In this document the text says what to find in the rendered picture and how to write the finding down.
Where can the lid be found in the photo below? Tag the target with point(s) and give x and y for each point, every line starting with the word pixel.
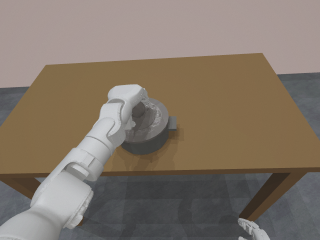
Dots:
pixel 150 125

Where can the pot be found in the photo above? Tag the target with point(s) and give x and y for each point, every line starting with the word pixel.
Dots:
pixel 154 144

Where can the right robot hand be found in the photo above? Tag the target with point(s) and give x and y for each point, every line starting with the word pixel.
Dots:
pixel 252 229

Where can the robot left upper arm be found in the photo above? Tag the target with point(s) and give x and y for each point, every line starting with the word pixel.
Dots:
pixel 62 204

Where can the knob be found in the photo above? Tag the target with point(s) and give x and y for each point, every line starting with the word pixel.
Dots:
pixel 138 110

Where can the table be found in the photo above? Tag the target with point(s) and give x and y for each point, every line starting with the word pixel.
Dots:
pixel 233 116

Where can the robot left forearm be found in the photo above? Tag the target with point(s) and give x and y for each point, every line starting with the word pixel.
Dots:
pixel 87 160

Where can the left robot hand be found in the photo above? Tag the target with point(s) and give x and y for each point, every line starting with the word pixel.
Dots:
pixel 134 94

